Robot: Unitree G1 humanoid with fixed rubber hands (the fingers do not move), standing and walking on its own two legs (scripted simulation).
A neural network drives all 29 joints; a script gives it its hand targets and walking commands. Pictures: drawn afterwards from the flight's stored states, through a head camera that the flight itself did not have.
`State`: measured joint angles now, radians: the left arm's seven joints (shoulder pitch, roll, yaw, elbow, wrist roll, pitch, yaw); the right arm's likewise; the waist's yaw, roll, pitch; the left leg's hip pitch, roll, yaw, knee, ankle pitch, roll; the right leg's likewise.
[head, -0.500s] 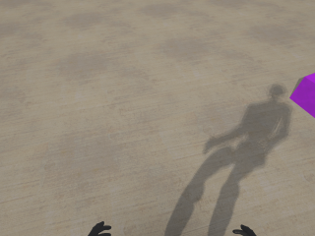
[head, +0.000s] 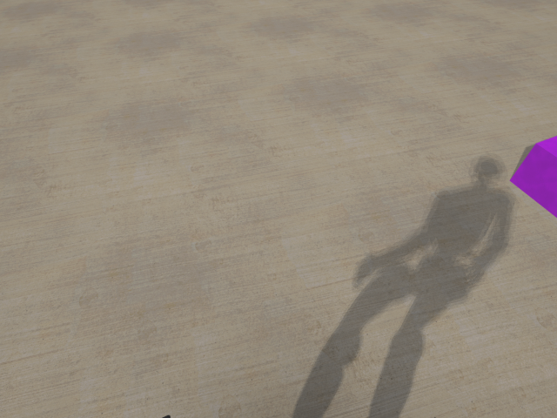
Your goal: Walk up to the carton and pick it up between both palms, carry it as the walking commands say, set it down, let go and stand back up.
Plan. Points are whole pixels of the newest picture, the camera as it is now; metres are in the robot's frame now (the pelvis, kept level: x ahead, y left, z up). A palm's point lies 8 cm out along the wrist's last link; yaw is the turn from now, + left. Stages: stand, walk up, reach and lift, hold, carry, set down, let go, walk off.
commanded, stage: stand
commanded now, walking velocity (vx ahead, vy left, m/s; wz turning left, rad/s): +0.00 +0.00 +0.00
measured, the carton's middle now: out of the picture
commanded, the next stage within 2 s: walk up in 0.82 s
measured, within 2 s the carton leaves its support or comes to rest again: neither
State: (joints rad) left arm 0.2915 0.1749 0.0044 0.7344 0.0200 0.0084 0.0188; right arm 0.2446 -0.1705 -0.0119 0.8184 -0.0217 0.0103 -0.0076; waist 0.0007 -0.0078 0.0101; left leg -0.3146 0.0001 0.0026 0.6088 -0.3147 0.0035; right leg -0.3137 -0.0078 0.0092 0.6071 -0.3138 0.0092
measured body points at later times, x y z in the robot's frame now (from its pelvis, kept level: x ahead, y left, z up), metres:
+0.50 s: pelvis +0.00 +0.00 +0.01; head +0.02 +0.00 +0.46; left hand +0.04 +0.23 -0.14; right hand +0.04 -0.23 -0.14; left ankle +0.00 +0.12 -0.73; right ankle +0.00 -0.13 -0.73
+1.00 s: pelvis +0.00 +0.00 +0.01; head +0.01 +0.01 +0.46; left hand -0.01 +0.21 -0.15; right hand -0.01 -0.21 -0.15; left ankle +0.00 +0.12 -0.73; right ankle +0.00 -0.13 -0.73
